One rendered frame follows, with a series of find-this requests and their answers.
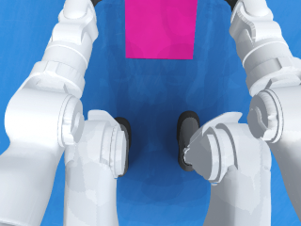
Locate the robot right upper arm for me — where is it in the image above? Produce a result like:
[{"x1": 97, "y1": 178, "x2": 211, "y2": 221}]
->
[{"x1": 246, "y1": 85, "x2": 301, "y2": 222}]

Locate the left robot forearm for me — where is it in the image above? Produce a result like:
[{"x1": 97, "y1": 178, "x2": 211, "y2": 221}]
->
[{"x1": 4, "y1": 0, "x2": 99, "y2": 135}]

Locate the robot thigh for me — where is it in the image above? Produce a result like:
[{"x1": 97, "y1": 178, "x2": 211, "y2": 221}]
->
[
  {"x1": 198, "y1": 122, "x2": 272, "y2": 226},
  {"x1": 63, "y1": 120, "x2": 127, "y2": 226}
]

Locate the carton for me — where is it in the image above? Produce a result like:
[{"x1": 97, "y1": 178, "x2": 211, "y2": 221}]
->
[{"x1": 124, "y1": 0, "x2": 198, "y2": 60}]

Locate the right robot forearm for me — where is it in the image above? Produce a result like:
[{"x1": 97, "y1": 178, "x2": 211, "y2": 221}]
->
[{"x1": 229, "y1": 0, "x2": 301, "y2": 97}]

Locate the robot left thigh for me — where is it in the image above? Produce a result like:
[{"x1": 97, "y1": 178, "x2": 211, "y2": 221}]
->
[{"x1": 63, "y1": 120, "x2": 127, "y2": 226}]

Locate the robot left upper arm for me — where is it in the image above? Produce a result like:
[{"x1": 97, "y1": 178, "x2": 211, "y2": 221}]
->
[{"x1": 0, "y1": 88, "x2": 85, "y2": 226}]

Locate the robot right thigh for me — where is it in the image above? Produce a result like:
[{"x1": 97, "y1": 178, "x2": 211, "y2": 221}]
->
[{"x1": 198, "y1": 122, "x2": 272, "y2": 226}]

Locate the right robot hand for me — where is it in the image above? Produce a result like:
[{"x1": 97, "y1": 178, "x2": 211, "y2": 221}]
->
[{"x1": 224, "y1": 0, "x2": 238, "y2": 12}]

